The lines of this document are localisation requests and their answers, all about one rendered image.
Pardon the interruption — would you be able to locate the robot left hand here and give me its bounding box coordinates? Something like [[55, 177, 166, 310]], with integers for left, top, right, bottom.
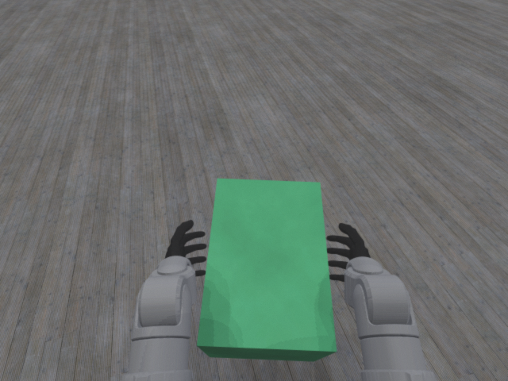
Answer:
[[165, 220, 206, 276]]

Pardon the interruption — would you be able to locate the robot left forearm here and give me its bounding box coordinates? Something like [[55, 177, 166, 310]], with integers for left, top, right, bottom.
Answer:
[[121, 256, 197, 381]]

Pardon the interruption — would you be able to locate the carton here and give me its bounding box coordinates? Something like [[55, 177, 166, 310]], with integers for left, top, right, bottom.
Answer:
[[197, 179, 337, 362]]

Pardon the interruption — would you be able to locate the robot right hand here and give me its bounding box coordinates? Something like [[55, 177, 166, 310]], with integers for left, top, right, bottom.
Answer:
[[326, 223, 371, 282]]

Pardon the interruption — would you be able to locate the robot right forearm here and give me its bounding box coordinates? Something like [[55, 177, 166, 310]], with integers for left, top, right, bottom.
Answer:
[[344, 256, 436, 381]]

